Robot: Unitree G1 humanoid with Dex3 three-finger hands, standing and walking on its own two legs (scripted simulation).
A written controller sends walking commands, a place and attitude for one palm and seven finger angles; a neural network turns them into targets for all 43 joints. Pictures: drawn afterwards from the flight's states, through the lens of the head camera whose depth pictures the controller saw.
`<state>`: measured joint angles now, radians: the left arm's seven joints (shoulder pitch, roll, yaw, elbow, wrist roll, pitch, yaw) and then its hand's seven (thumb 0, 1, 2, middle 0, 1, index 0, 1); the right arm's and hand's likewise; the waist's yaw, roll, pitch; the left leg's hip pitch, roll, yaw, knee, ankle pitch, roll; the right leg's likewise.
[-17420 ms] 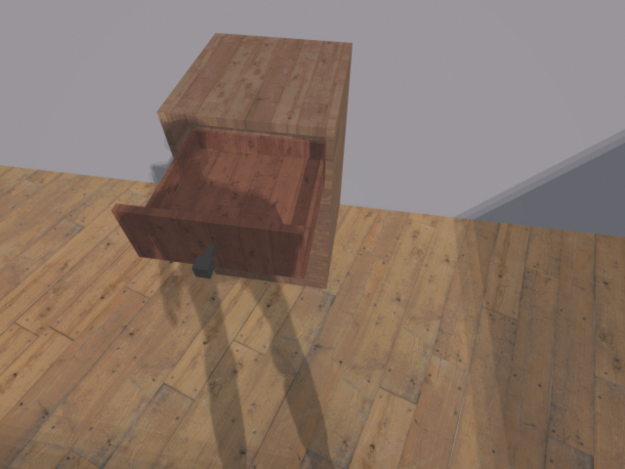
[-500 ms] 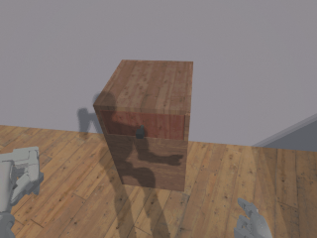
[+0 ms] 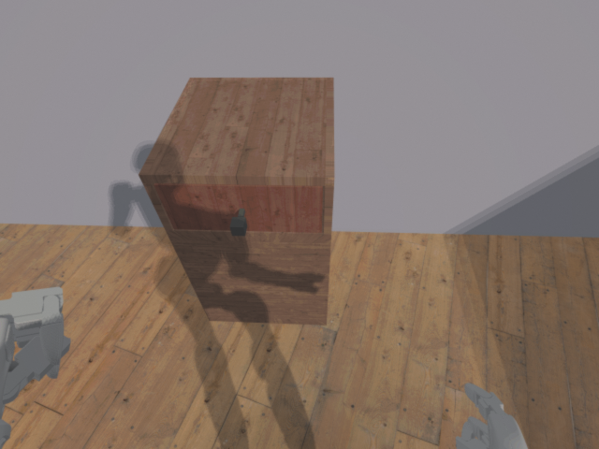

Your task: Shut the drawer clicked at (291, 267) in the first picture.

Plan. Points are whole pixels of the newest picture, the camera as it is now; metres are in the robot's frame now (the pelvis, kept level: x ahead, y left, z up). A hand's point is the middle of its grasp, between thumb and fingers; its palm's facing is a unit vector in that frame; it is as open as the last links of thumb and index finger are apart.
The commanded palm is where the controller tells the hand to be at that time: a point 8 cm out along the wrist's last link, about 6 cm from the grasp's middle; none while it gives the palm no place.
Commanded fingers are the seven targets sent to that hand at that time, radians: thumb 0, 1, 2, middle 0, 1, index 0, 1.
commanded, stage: step back with the hand held close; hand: left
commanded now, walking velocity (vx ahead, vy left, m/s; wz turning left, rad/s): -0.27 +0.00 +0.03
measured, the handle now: (239, 221) +0.62 +0.18 -0.16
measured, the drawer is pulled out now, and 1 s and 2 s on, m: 0.00 0.00 0.00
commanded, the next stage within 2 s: stop stepping back and stand still in 1.24 s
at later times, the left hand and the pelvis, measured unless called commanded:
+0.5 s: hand out of the picture +0.13 +0.26 +0.16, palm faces +0.38 -0.78 -0.49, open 3.3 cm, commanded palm +0.07 +0.30 +0.18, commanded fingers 0.00 0.90 0.90 -1.40 -1.60 -1.40 -1.60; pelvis -0.06 +0.02 -0.01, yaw +1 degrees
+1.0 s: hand out of the picture +0.10 +0.22 +0.16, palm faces +0.29 -0.80 -0.53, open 3.3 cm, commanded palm +0.03 +0.28 +0.18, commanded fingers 0.00 0.90 0.90 -1.40 -1.60 -1.40 -1.60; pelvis -0.10 -0.01 -0.01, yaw +0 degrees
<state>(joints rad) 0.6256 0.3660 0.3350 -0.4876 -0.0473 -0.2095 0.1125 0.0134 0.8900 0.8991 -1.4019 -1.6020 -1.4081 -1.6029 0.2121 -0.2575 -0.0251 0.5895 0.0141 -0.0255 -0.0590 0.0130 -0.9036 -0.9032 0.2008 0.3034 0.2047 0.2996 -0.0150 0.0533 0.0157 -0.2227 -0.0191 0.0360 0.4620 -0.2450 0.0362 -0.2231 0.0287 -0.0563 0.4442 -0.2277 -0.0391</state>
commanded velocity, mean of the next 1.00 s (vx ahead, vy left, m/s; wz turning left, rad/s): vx -0.34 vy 0.00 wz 0.01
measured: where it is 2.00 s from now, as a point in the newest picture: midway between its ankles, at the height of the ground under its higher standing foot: outside the picture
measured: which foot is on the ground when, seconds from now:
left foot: down 0.00-1.00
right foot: down 0.00-1.00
